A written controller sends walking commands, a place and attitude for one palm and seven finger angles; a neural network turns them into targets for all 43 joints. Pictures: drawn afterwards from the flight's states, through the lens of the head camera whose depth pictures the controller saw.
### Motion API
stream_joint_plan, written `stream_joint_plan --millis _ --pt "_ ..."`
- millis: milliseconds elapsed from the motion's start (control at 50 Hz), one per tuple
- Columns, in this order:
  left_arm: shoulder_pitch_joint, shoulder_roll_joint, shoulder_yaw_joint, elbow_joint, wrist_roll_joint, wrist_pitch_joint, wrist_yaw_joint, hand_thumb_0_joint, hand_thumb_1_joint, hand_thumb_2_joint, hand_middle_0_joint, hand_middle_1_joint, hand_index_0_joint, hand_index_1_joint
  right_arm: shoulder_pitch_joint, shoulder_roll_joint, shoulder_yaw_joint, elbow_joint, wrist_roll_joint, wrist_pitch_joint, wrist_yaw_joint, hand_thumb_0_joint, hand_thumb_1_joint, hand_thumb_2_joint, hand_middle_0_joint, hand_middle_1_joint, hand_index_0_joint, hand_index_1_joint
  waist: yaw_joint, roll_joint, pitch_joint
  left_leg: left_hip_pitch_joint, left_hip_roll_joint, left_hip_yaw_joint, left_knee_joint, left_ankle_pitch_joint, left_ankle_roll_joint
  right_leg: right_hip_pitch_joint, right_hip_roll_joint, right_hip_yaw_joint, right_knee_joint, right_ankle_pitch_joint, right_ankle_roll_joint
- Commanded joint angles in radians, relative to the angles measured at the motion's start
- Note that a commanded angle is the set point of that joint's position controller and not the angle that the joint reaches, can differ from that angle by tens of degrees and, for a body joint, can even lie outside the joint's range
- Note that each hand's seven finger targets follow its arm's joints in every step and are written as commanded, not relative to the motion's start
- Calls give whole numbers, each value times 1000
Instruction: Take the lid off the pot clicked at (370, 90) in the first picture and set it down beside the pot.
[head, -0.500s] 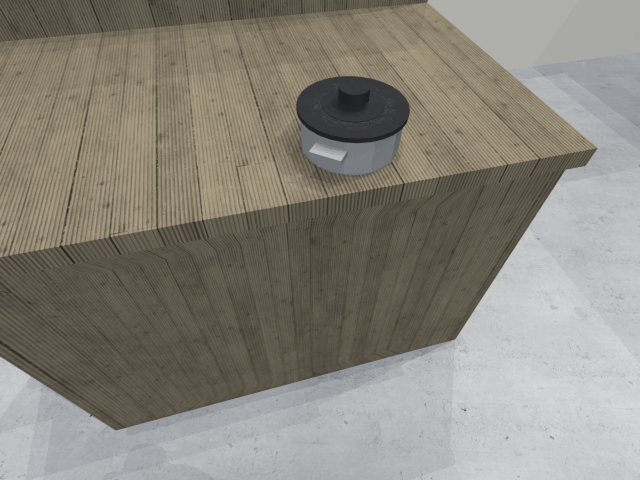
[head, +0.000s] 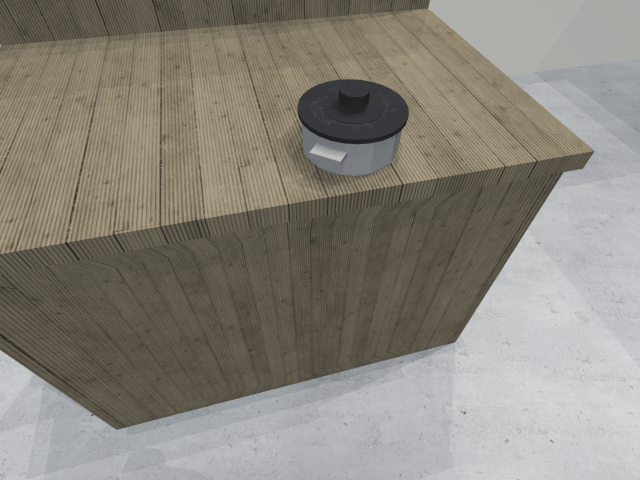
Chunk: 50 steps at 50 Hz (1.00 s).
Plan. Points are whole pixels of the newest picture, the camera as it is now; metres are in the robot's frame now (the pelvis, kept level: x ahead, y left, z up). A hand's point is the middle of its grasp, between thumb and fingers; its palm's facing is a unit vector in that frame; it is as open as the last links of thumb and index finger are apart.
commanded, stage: look at it before walking up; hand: left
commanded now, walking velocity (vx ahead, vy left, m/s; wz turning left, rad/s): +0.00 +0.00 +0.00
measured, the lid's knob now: (354, 94) +0.64 -0.01 +0.16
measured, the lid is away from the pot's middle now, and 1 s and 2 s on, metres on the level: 0.00 0.00 0.00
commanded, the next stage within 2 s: walk to a spot facing it in 0.14 s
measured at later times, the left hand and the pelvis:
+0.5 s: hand out of the picture +0.00 +0.17 -0.18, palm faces -0.01 -0.98 -0.20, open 7.3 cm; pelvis -0.01 -0.01 -0.01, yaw -5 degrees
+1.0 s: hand out of the picture +0.10 +0.15 -0.16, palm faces -0.27 -0.93 -0.26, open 7.4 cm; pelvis +0.00 -0.03 +0.00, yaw -23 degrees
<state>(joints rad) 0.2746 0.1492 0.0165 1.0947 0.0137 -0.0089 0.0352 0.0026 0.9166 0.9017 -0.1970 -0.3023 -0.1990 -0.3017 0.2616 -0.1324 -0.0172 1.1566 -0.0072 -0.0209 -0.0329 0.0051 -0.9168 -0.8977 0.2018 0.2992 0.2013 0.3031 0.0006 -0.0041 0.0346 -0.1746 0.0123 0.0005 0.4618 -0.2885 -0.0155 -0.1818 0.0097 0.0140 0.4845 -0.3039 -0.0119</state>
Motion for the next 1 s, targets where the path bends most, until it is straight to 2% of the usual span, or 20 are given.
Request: stream_joint_plan --millis 0,60,220,260,300,360,420,480,500,520,540,560,580,600,620,640,680,740,880,980 --pt "74 94 22 -24 0 -13 10 0 900 900 -200 -300 -200 -300 74 -90 -15 -21 1 -8 -8 0 -900 -900 200 300 200 300 -3 3 18 25 73 -65 -53 234 41 -50 -91 77 -84 242 -21" --pt "79 93 22 -23 -1 -15 10 0 900 900 -200 -300 -200 -300 81 -87 -15 -18 0 -10 -8 0 -900 -900 200 300 200 300 -5 9 -2 32 75 -64 -53 248 40 -39 -92 77 -82 259 -23" --pt "91 84 22 -17 0 -15 9 0 900 900 -200 -300 -200 -300 82 -80 -14 -17 0 -9 -8 0 -900 -900 200 300 200 300 -2 2 21 19 70 -66 -56 220 40 -54 -91 78 -96 222 -24" --pt "84 93 31 -24 -1 -11 7 0 900 900 -200 -300 -200 -300 89 -88 -21 -20 -1 -8 -12 0 -900 -900 200 300 200 300 -5 9 7 38 81 -50 -34 239 37 -65 -85 96 -72 267 -33" --pt "68 101 44 -45 -1 3 1 0 900 900 -200 -300 -200 -300 83 -101 -32 -38 -2 1 -15 0 -900 -900 200 300 200 300 -7 25 19 35 98 -42 -22 197 41 -108 -68 110 -42 225 -38" --pt "56 107 60 -80 0 17 -9 0 900 900 -200 -300 -200 -300 73 -129 -50 -79 -6 10 -17 0 -900 -900 200 300 200 300 -6 55 24 24 140 -56 -26 137 59 -167 -35 119 31 180 -41" --pt "47 93 71 -119 3 29 -19 0 900 900 -200 -300 -200 -300 58 -166 -68 -125 -11 14 -18 0 -900 -900 200 300 200 300 -1 133 46 -10 227 -131 -98 20 110 -233 20 68 154 26 -27" --pt "62 79 78 -143 2 35 -29 0 900 900 -200 -300 -200 -300 19 -183 -82 -172 -16 12 -13 0 -900 -900 200 300 200 300 14 176 26 -38 303 -123 -106 101 158 -220 13 4 304 -116 -10" --pt "74 78 81 -150 2 35 -32 0 900 900 -200 -300 -200 -300 1 -187 -85 -187 -17 12 -12 0 -900 -900 200 300 200 300 27 158 27 -63 307 -94 -71 140 154 -190 -7 0 271 -121 -10" --pt "111 84 85 -149 4 31 -34 0 900 900 -200 -300 -200 -300 -26 -188 -85 -203 -17 13 -11 0 -900 -900 200 300 200 300 52 112 21 -95 275 -44 20 173 125 -127 -13 20 171 -49 -14" --pt "160 123 95 -138 10 22 -32 0 900 900 -200 -300 -200 -300 -49 -173 -84 -220 -13 16 -9 0 -900 -900 200 300 200 300 80 -39 13 -166 170 45 214 118 63 -52 -52 151 8 161 -40" --pt "199 228 117 -135 15 8 -18 0 900 900 -200 -300 -200 -300 -62 -113 -75 -255 -6 21 -8 0 -900 -900 200 300 200 300 82 -374 -25 -382 16 133 460 -215 -10 89 -261 514 -125 392 -103" --pt "229 224 113 -138 -3 9 -6 0 900 900 -200 -300 -200 -300 -111 -138 -70 -276 -10 32 -13 0 -900 -900 200 300 200 300 104 -348 -25 -412 4 -6 606 -317 -14 75 -291 600 -178 522 -142" --pt "179 198 108 -150 -5 14 -2 0 900 900 -200 -300 -200 -300 -119 -136 -72 -270 -7 30 -14 0 -900 -900 200 300 200 300 64 -185 7 -445 23 -57 674 -269 -12 73 -276 567 -145 534 -189" --pt "117 185 104 -172 -4 13 -2 0 900 900 -200 -300 -200 -300 -97 -136 -70 -264 -8 22 -10 0 -900 -900 200 300 200 300 31 -92 -18 -437 45 -62 680 -223 -16 94 -246 503 -92 564 -225" --pt "98 182 103 -192 -3 9 -3 0 900 900 -200 -300 -200 -300 -104 -133 -67 -265 -10 21 -7 0 -900 -900 200 300 200 300 31 -59 -52 -412 45 -50 663 -197 -24 105 -217 454 -72 602 -227" --pt "97 186 105 -210 -2 7 -1 0 900 900 -200 -300 -200 -300 -109 -129 -65 -275 -9 25 -5 0 -900 -900 200 300 200 300 33 -64 -108 -386 35 -43 610 -164 -33 154 -187 416 -58 661 -214" --pt "106 201 108 -224 -1 12 -5 0 900 900 -200 -300 -200 -300 -161 -138 -63 -309 -4 33 -5 0 -900 -900 200 300 200 300 42 -93 -81 -390 18 -46 572 -138 -43 136 -174 443 -77 651 -203" --pt "87 235 112 -272 5 21 -8 0 900 900 -200 -300 -200 -300 -229 -149 -58 -380 5 30 -5 0 -900 -900 200 300 200 300 55 -99 -100 -319 -19 -61 432 -138 -42 134 -146 516 -65 672 -195" --pt "32 258 115 -308 9 28 -8 0 900 900 -200 -300 -200 -300 -210 -156 -58 -414 12 21 -6 0 -900 -900 200 300 200 300 38 -108 -114 -217 -45 -79 251 -134 -27 98 -127 564 -44 683 -175"
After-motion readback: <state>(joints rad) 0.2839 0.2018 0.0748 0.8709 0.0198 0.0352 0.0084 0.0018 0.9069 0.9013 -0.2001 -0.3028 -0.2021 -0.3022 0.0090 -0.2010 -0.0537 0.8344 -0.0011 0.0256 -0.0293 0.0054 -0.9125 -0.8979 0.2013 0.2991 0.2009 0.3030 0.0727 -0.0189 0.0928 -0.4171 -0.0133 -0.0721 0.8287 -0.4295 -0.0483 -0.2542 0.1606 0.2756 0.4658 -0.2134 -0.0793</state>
